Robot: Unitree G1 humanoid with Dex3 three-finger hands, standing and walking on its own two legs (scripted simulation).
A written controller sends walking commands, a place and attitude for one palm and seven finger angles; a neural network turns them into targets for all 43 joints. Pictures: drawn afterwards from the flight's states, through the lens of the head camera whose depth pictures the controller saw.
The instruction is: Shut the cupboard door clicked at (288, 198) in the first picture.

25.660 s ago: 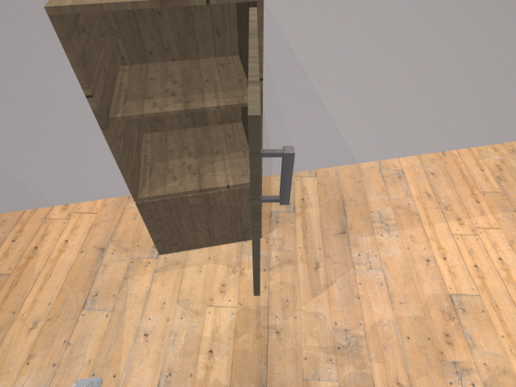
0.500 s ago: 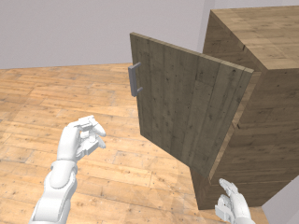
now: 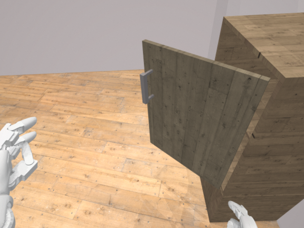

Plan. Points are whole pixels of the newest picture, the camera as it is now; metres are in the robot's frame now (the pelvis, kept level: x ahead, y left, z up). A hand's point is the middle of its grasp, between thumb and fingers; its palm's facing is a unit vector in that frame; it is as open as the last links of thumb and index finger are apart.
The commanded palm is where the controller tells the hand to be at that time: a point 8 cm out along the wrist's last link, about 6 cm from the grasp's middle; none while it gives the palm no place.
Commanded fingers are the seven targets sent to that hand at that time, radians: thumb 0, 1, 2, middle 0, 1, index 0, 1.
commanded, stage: draw the hand back to the body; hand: left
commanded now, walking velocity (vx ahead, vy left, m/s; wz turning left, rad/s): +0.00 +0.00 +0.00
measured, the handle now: (147, 86) +0.62 +0.10 +0.05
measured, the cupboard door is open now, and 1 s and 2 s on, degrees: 48 48 48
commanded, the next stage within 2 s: step back with the hand held close in 0.36 s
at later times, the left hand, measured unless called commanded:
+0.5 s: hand (36, 167) +0.18 +0.26 +0.16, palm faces +0.48 -0.79 -0.38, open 7.4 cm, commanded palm +0.13 +0.29 +0.17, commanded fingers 0.00 0.90 0.90 -0.20 -0.30 -0.20 -0.30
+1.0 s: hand (19, 179) +0.15 +0.28 +0.16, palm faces +0.43 -0.77 -0.48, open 7.4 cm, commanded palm +0.09 +0.31 +0.17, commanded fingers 0.00 0.90 0.90 -0.20 -0.30 -0.20 -0.30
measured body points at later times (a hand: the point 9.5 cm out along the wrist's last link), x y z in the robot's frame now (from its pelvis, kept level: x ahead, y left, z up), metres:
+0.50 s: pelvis -0.01 -0.01 +0.00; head -0.04 -0.04 +0.45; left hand +0.15 +0.30 +0.18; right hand +0.17 -0.23 -0.09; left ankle -0.04 +0.08 -0.74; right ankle +0.01 -0.13 -0.74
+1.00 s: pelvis -0.05 +0.01 -0.01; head -0.04 +0.02 +0.43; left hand +0.12 +0.32 +0.18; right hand +0.12 -0.23 -0.09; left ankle -0.04 +0.08 -0.74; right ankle +0.01 -0.13 -0.74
